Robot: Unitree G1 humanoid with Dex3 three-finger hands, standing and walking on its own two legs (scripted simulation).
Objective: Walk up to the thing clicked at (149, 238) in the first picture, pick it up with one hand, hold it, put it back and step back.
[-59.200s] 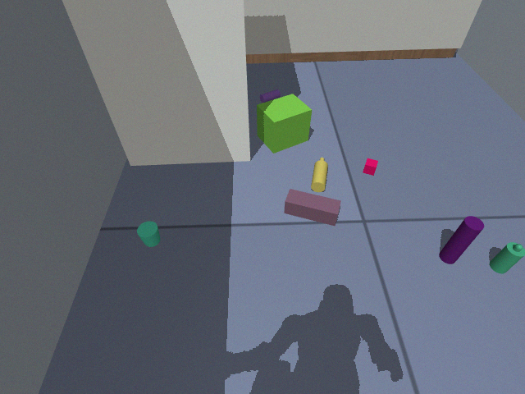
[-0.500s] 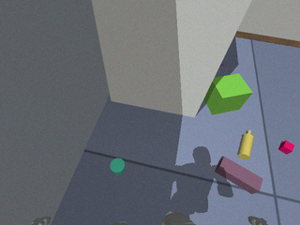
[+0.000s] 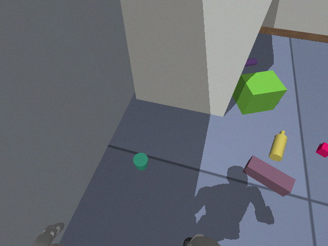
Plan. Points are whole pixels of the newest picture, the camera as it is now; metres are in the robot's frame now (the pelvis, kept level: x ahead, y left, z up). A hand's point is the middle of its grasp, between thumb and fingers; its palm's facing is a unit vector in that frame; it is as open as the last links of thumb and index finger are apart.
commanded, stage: step back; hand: left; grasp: from above
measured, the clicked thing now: (141, 162) +0.62 +0.15 -0.71
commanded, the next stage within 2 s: none
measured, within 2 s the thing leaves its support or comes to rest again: neither
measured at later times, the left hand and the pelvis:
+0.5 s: hand out of the picture -0.07 +0.23 -0.15, palm faces -0.07 -0.91 -0.41, open 7.4 cm; pelvis -0.17 -0.03 -0.01, yaw -3 degrees
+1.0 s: hand out of the picture -0.22 +0.21 -0.15, palm faces +0.01 -0.94 -0.34, open 7.4 cm; pelvis -0.33 -0.05 +0.01, yaw +0 degrees
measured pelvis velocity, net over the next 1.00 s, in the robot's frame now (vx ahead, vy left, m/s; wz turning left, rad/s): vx -0.33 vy -0.05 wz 0.00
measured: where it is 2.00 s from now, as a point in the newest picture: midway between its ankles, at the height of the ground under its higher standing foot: outside the picture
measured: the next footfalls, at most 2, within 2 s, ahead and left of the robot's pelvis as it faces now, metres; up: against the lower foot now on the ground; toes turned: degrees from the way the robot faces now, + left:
left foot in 0.02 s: +0.01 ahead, +0.12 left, +0.00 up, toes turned -3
right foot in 0.44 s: -0.14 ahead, -0.15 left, +0.00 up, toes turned -1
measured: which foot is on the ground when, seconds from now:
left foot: up 0.00-0.00, down 0.02-0.46, up 0.48-0.78, down 0.80-1.00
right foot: down 0.00-0.06, up 0.08-0.42, down 0.44-0.82, up 0.84-1.00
